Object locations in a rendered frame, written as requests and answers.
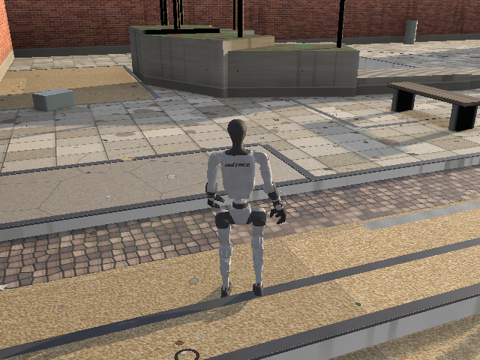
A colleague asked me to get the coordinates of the robot left upper arm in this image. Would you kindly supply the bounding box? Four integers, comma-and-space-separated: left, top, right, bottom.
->
207, 151, 223, 193

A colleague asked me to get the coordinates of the robot left shin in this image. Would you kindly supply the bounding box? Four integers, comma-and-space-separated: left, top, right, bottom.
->
219, 245, 231, 290

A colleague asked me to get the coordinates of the robot left hand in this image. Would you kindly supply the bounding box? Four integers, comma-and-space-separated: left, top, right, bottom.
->
207, 195, 225, 208

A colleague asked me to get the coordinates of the robot right hand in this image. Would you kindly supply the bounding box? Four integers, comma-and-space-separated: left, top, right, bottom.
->
270, 206, 287, 224

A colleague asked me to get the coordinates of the robot left forearm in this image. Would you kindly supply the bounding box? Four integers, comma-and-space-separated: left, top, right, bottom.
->
205, 182, 217, 201

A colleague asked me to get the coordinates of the humanoid robot torso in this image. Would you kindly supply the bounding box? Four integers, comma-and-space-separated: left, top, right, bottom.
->
220, 148, 256, 225

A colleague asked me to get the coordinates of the robot right upper arm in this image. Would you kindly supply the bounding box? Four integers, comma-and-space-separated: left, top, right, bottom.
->
253, 151, 275, 194

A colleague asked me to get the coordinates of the robot right forearm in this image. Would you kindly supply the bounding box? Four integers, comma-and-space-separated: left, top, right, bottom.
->
268, 182, 284, 211

